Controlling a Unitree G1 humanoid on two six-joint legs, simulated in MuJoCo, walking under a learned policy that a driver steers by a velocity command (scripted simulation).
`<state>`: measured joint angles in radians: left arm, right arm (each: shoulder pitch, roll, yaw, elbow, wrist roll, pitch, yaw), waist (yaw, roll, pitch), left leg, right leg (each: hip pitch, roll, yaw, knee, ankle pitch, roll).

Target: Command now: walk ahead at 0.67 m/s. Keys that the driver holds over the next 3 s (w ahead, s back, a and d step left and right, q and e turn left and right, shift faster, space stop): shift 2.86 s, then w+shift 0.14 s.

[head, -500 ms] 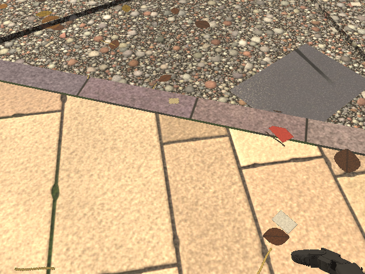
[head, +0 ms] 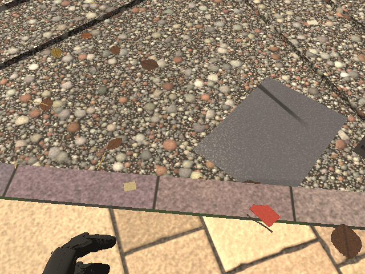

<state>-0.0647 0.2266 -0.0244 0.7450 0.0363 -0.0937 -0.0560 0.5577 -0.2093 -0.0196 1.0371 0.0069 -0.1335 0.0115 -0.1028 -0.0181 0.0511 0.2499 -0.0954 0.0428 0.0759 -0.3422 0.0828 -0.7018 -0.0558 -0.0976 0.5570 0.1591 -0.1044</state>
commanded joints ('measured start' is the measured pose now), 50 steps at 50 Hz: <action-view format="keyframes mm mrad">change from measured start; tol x32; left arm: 1 209 111 30 27 15 -25 23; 5 824 212 78 210 49 34 6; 13 155 197 108 76 -4 -71 -13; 50 230 196 138 65 -42 -6 -21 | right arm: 1 1 -200 -31 -30 -13 7 -30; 3 -138 -207 -23 -60 -9 36 -29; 4 309 42 44 33 -206 17 86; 7 -242 -157 -11 -209 -55 13 66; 50 -525 -221 -56 -141 -1 52 31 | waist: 1 161 123 -72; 3 374 168 -325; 4 171 -314 -746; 9 64 22 -122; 50 81 34 -96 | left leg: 1 -188 219 -35 340 1308 -15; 3 -364 190 -70 878 1029 -48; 4 -644 25 -71 1337 -172 -191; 5 -908 -7 -264 1544 -222 -196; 10 -604 250 -137 1057 -261 -156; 22 -481 266 -122 395 783 -40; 27 -555 202 -91 378 284 -70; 50 -450 164 -44 421 315 -67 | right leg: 1 460 156 -48 -43 -19 -32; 3 903 -62 179 -55 267 -93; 4 1523 -338 478 150 1086 -444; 6 1180 -369 590 -54 631 -328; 13 234 -61 51 -285 656 -167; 27 508 2 126 -152 -340 4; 50 472 15 101 -132 -286 47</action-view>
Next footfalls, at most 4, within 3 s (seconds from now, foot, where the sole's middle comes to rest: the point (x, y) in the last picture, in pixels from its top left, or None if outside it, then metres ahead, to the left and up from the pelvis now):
0.06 right None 0.30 -0.08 -0.76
0.42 left None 0.37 0.15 -0.76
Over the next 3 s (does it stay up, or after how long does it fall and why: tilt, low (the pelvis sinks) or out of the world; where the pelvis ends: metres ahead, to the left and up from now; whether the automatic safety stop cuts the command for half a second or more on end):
stays up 0.33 0.04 0.01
